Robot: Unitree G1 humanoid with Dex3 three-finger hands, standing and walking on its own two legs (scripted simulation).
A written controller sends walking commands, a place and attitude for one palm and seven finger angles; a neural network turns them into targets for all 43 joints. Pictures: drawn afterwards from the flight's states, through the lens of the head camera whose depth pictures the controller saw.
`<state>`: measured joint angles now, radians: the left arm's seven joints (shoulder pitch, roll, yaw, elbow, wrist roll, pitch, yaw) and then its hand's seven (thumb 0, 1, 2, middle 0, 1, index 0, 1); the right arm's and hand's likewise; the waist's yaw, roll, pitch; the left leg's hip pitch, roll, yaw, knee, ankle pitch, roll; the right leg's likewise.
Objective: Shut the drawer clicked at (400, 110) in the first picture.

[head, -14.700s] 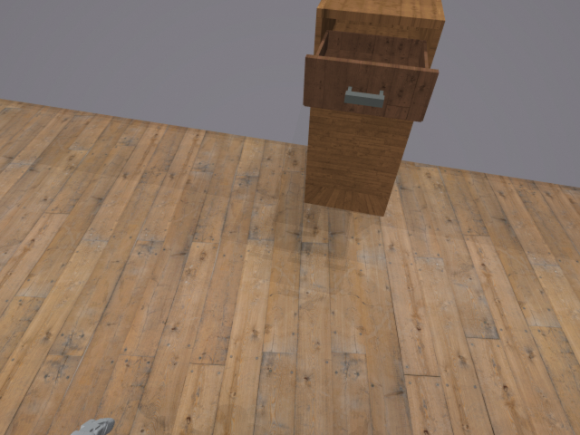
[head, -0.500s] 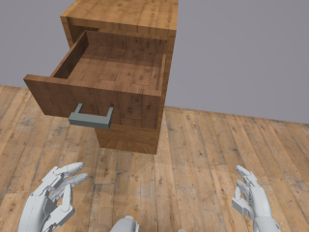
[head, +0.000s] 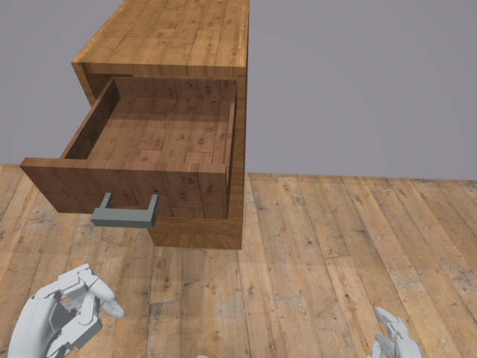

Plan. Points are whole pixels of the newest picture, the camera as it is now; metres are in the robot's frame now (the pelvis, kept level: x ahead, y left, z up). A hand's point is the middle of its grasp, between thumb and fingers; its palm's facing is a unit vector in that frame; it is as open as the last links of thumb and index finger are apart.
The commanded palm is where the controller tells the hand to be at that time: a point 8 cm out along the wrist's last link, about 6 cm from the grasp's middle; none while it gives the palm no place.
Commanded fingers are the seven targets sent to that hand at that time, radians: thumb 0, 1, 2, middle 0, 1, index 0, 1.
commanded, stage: raise the hand and make a fist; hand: left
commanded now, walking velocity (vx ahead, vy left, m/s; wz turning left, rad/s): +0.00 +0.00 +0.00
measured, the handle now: (128, 208) +0.35 +0.22 +0.05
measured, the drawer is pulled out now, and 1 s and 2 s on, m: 0.29 0.29 0.29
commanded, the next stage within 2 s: bring the fist close to the handle in 0.94 s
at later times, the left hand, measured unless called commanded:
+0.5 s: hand (93, 299) +0.17 +0.18 +0.14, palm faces +0.00 -1.00 -0.06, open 3.2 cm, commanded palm +0.14 +0.24 +0.15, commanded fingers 0.00 0.90 0.90 -1.40 -1.60 -1.40 -1.60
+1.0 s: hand (87, 296) +0.17 +0.19 +0.14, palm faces +0.07 -0.99 -0.09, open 3.2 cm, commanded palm +0.14 +0.24 +0.15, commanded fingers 0.00 0.90 0.90 -1.40 -1.60 -1.40 -1.60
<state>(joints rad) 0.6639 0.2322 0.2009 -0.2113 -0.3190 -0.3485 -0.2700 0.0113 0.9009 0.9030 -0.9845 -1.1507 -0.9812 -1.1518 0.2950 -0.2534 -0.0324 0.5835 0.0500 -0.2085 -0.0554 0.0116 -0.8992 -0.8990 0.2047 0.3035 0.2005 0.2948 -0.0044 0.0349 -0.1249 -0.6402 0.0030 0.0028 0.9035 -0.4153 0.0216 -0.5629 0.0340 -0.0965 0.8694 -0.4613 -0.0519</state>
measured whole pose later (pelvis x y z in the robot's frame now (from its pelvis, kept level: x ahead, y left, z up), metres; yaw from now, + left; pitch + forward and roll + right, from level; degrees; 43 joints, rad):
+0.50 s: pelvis +0.00 +0.02 +0.01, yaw +1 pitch +3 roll -2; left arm 0.61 0.23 0.08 -0.46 -0.24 -0.11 -0.17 0.01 0.90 0.90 -1.38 -1.58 -1.38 -1.58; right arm 0.25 -0.20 0.06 0.50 0.05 -0.24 -0.04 0.01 -0.90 -0.90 0.21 0.30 0.20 0.30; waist 0.04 0.05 -0.12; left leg -0.48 -0.02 0.01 0.81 -0.39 0.05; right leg -0.40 0.01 -0.09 0.76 -0.42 -0.02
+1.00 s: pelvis +0.01 +0.00 +0.02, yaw +1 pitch +2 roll -1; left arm 0.61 0.25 0.17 -0.40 -0.29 -0.12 -0.20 0.01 0.90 0.90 -1.40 -1.60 -1.40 -1.60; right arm 0.26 -0.24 0.04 0.57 0.06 -0.28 -0.06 0.01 -0.90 -0.90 0.20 0.30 0.20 0.30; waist 0.03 0.06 -0.11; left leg -0.42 -0.01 0.00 0.75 -0.37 0.02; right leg -0.34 0.03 -0.10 0.70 -0.41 -0.05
